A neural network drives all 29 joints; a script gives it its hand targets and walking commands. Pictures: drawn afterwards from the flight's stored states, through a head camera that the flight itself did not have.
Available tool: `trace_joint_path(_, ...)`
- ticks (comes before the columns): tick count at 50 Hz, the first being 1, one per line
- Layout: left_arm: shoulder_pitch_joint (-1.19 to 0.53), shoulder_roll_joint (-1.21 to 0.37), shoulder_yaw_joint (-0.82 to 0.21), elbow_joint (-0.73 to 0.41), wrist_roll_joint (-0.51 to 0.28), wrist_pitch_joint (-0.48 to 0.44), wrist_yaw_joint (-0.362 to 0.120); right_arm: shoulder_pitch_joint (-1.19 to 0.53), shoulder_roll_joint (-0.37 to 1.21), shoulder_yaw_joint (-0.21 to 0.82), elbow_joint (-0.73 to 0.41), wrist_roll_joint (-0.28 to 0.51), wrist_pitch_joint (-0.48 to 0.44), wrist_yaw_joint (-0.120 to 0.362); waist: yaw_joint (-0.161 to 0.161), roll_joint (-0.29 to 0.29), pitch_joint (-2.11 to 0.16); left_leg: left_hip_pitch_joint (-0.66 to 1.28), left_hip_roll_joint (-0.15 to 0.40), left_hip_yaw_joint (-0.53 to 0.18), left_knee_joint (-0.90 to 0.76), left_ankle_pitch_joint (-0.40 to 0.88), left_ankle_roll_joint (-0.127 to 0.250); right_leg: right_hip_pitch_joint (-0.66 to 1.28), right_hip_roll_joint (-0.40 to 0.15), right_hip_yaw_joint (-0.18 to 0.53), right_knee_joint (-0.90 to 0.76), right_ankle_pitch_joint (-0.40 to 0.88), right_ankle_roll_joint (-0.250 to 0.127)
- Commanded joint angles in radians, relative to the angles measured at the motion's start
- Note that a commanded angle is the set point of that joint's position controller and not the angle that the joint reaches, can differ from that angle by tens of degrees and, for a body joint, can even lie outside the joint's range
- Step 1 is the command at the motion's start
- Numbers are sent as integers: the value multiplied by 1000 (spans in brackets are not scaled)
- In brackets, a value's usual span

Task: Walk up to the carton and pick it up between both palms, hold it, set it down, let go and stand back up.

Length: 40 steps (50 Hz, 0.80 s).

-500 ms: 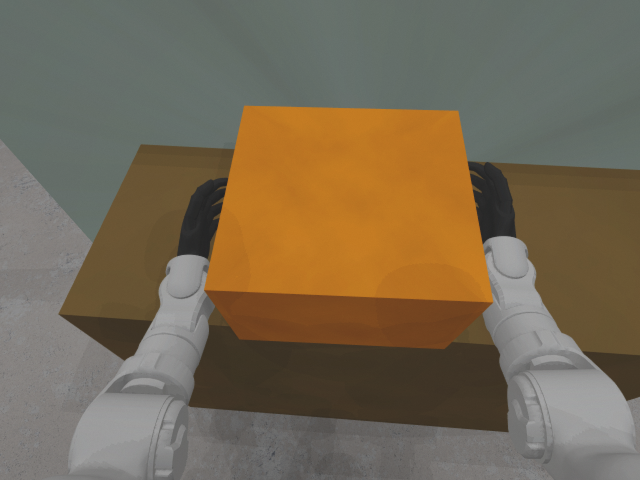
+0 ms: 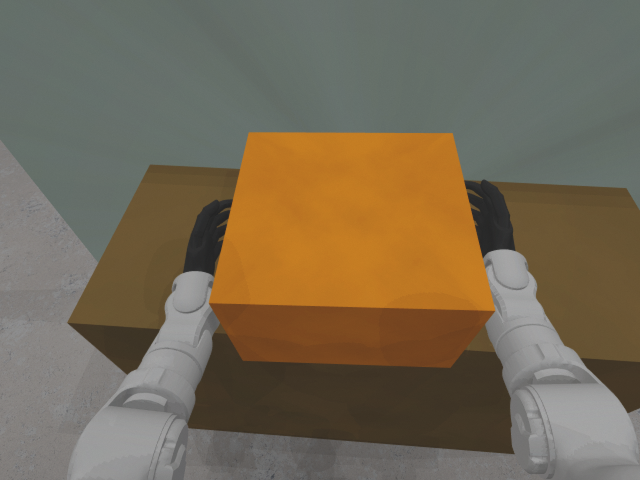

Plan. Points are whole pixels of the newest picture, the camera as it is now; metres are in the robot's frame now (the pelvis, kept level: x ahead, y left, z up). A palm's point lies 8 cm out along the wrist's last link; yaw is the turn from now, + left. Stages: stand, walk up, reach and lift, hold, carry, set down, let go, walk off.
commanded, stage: reach and lift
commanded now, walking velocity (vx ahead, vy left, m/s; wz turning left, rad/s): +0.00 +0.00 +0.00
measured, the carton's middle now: (347, 247) +0.42 -0.01 +0.03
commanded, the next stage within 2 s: hold in 1.44 s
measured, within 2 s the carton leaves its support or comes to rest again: neither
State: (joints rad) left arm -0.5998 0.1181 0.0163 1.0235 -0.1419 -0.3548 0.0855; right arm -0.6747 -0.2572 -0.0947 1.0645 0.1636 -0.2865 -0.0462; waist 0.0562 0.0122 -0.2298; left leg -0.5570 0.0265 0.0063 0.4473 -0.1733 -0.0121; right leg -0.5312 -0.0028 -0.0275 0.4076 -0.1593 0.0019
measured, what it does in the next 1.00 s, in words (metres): stands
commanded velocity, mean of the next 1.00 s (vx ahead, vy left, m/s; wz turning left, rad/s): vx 0.00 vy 0.00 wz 0.00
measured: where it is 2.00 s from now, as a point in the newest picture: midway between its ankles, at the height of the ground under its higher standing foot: outside the picture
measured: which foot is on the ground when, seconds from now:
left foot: down 0.00-1.00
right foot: down 0.00-1.00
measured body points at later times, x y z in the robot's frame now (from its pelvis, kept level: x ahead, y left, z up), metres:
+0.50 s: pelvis -0.02 +0.00 +0.00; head -0.04 +0.00 +0.45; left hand +0.36 +0.19 +0.12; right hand +0.40 -0.20 +0.14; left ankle +0.01 +0.12 -0.74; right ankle +0.01 -0.12 -0.74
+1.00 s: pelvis -0.03 +0.00 +0.00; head -0.09 +0.00 +0.45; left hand +0.34 +0.20 +0.14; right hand +0.37 -0.19 +0.16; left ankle +0.01 +0.12 -0.74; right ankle +0.01 -0.12 -0.74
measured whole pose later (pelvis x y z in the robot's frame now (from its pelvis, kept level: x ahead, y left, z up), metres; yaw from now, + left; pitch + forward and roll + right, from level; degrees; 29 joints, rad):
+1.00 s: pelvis -0.03 +0.00 +0.00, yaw +0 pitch +5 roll -1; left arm -0.54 0.14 0.09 0.57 -0.09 0.36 0.05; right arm -0.69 -0.26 -0.07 0.78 0.16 0.31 -0.10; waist 0.05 0.01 -0.26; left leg -0.38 0.03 0.00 0.45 -0.16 -0.01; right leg -0.36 0.00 -0.03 0.40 -0.14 0.00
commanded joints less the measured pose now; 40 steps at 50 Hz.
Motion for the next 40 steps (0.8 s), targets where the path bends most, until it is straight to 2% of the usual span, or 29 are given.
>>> trace_joint_path(1,-705,-710,-420,-565,4,29,-79,-610,693,509,-526,-23,7,152,-25,7,-717,439,-44,-37,59,563,-77,372,72,-9,-23,446,6)
trace_joint_path(5,-683,-688,-458,-674,-1,136,-85,-585,715,542,-581,44,108,139,-24,-7,-665,450,-52,-52,39,514,-70,396,66,1,-35,410,11)
trace_joint_path(7,-713,-678,-465,-734,-1,190,-84,-604,719,537,-614,75,152,136,-24,4,-648,466,-53,-61,32,496,-70,403,63,9,-42,391,10)
trace_joint_path(8,-705,-673,-456,-724,10,224,-86,-593,715,525,-605,81,179,133,-27,9,-609,459,-56,-61,19,463,-64,400,58,11,-52,353,9)
trace_joint_path(9,-701,-665,-453,-756,7,250,-86,-607,711,525,-641,98,202,133,-16,-3,-609,457,-61,-58,13,447,-59,414,55,15,-54,342,10)
trace_joint_path(11,-721,-661,-451,-772,1,303,-86,-650,700,507,-679,118,240,131,-25,-12,-596,449,-61,-64,3,416,-55,421,49,20,-53,324,11)
trace_joint_path(12,-759,-670,-457,-823,-3,325,-83,-671,706,506,-700,128,257,134,-27,-4,-616,461,-60,-69,-1,412,-55,425,50,19,-51,317,13)
trace_joint_path(15,-791,-667,-455,-873,-17,394,-78,-713,701,481,-745,154,310,131,-37,-5,-614,458,-64,-76,-9,385,-51,422,49,23,-54,301,10)
trace_joint_path(16,-789,-672,-449,-857,-11,416,-79,-719,697,461,-736,158,324,132,-40,2,-604,459,-64,-80,-18,371,-52,415,49,20,-58,285,10)
trace_joint_path(19,-778,-657,-408,-843,3,485,-91,-732,699,438,-730,160,376,129,-42,-27,-543,445,-66,-78,-45,310,-36,436,47,24,-68,247,14)
trace_joint_path(20,-796,-666,-407,-859,0,497,-94,-761,707,430,-757,164,379,130,-39,-21,-557,447,-69,-72,-46,302,-35,448,47,26,-66,253,14)
trace_joint_path(21,-781,-658,-387,-812,4,515,-101,-764,705,415,-745,159,393,124,-47,-45,-507,424,-72,-73,-59,263,-25,449,45,27,-74,224,16)
trace_joint_path(23,-835,-668,-373,-865,-4,534,-112,-789,731,397,-755,158,410,125,-50,-40,-516,416,-74,-65,-74,240,-19,473,47,27,-72,206,17)
trace_joint_path(27,-854,-673,-338,-851,-11,564,-124,-831,769,384,-778,161,442,127,-42,-60,-480,381,-82,-57,-96,175,-4,495,42,37,-77,168,16)
trace_joint_path(28,-855,-667,-326,-837,-4,574,-127,-829,770,374,-749,158,452,126,-50,-47,-453,374,-81,-57,-105,161,-1,493,40,40,-82,151,13)
trace_joint_path(30,-863,-672,-312,-834,-9,584,-137,-839,790,365,-754,153,464,127,-50,-60,-430,354,-83,-52,-120,128,3,504,38,42,-88,124,16)
trace_joint_path(31,-888,-679,-311,-872,-10,587,-139,-838,792,359,-754,153,465,128,-51,-43,-454,366,-85,-50,-119,141,1,520,40,41,-83,142,16)
trace_joint_path(32,-890,-670,-295,-835,-5,594,-143,-841,791,352,-731,149,475,127,-51,-52,-412,354,-84,-50,-128,113,2,512,37,45,-89,113,17)
trace_joint_path(34,-901,-668,-288,-849,-7,606,-147,-861,804,350,-749,152,481,128,-48,-44,-416,353,-87,-46,-137,103,6,517,38,47,-94,105,16)
trace_joint_path(36,-923,-665,-270,-809,-1,621,-154,-884,807,333,-729,138,494,129,-52,-52,-366,330,-89,-39,-149,57,9,503,37,47,-102,56,17)
trace_joint_path(37,-913,-672,-269,-819,-5,627,-157,-896,816,339,-762,140,494,128,-46,-57,-385,339,-89,-39,-151,59,11,516,37,46,-104,55,17)
trace_joint_path(39,-952,-666,-259,-833,-3,637,-162,-882,813,316,-708,125,506,129,-57,-41,-354,344,-84,-37,-160,41,8,508,38,42,-109,33,14)
trace_joint_path(40,-953,-671,-263,-823,-10,642,-163,-898,808,309,-719,123,506,130,-61,-46,-353,351,-83,-39,-162,40,6,504,40,41,-114,31,13)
